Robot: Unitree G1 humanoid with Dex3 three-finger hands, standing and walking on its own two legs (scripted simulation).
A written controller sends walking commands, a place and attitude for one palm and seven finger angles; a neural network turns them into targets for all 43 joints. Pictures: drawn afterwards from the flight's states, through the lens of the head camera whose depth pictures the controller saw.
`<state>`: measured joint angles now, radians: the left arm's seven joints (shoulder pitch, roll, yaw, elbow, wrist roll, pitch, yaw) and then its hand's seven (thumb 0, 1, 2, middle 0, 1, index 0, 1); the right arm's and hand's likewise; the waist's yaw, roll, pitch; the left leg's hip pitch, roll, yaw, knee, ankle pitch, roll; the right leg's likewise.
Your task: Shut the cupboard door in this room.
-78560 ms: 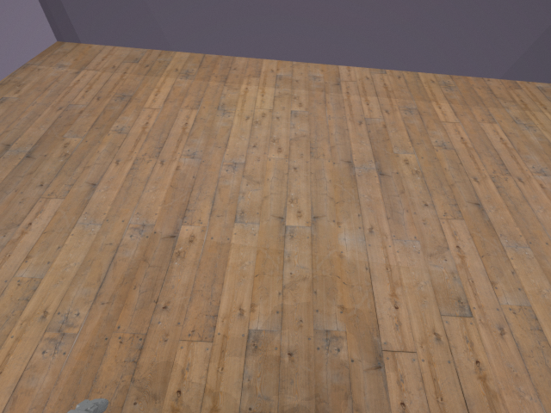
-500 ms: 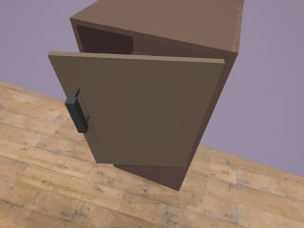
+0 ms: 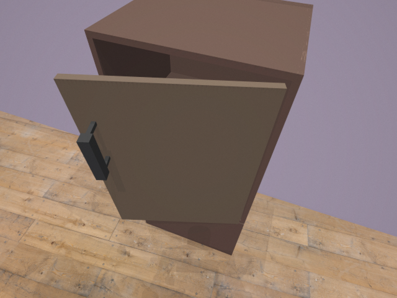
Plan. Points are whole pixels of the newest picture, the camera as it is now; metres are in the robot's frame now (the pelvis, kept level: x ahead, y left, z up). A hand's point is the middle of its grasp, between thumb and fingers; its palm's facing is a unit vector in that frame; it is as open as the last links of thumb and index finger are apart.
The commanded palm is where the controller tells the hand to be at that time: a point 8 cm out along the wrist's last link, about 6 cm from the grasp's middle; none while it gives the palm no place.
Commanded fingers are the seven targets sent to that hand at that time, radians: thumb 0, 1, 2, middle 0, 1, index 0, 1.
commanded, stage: come to a stop and stand still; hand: left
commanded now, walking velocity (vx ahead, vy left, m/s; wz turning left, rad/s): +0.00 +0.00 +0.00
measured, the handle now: (97, 151) +0.40 +0.27 +0.05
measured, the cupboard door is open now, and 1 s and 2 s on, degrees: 18 18 18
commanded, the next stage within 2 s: look again from close up in 0.06 s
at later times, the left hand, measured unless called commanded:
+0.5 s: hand out of the picture -0.03 +0.16 -0.18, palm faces +0.06 -0.98 -0.17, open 7.4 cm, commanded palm none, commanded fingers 0.00 0.90 0.90 -0.20 -0.30 -0.20 -0.30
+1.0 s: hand (106, 278) +0.16 +0.19 -0.02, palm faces +0.21 -0.97 -0.14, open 7.0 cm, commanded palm +0.09 +0.21 -0.06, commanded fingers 0.00 0.90 0.90 -0.40 -0.52 -0.40 -0.52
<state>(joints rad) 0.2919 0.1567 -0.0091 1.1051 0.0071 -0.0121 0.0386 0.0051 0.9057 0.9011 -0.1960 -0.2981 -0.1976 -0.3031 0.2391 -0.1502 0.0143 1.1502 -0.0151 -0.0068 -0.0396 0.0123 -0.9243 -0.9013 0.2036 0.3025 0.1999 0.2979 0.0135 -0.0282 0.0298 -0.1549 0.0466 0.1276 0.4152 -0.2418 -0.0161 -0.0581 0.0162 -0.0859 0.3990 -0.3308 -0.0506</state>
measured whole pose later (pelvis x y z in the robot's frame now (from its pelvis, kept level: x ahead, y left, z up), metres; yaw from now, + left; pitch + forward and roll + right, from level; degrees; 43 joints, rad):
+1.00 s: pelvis -0.04 +0.00 -0.03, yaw +3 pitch +6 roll +1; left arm 0.40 0.18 0.04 0.16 -0.16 -0.27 0.03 0.04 0.96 0.90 -0.25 -0.36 -0.25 -0.36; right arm 0.28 -0.27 -0.04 0.79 0.01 -0.33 -0.04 0.02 -0.92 -0.90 0.21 0.30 0.20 0.30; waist -0.04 0.04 -0.08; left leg -0.50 0.02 0.07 0.70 -0.29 -0.01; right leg -0.41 -0.03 -0.12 0.75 -0.45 -0.05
